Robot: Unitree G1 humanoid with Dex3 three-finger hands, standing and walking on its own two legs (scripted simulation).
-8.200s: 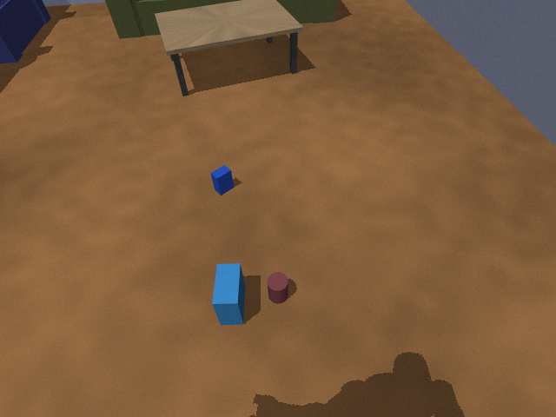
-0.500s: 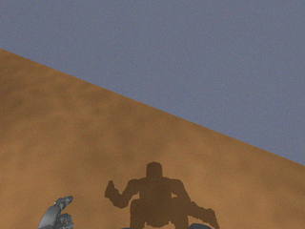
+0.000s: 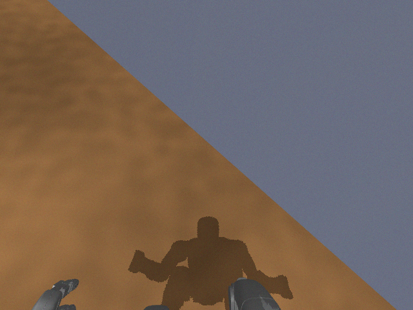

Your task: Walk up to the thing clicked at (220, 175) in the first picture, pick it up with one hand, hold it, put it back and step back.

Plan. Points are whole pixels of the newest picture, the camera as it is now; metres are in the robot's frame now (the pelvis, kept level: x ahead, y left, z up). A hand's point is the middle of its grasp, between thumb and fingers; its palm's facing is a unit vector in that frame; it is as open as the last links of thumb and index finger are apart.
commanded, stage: walk up
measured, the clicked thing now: out of the picture -0.06 +1.34 -0.70
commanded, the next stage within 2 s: none
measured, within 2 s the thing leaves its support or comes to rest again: neither
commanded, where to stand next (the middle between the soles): +0.13 -0.07 m, yaw +91 degrees
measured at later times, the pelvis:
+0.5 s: pelvis +0.10 -0.15 +0.00, yaw +30 degrees
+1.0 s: pelvis +0.09 -0.16 -0.01, yaw +57 degrees
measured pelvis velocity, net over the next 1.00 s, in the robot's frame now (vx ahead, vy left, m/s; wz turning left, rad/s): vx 0.09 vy -0.16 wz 0.99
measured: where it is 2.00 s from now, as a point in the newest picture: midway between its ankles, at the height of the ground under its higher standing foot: outside the picture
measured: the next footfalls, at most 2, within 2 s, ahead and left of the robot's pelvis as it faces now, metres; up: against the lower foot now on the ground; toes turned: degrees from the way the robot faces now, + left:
right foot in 0.20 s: +0.23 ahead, -0.20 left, +0.00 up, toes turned +13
left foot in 0.66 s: +0.05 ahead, -0.02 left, +0.00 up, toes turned +44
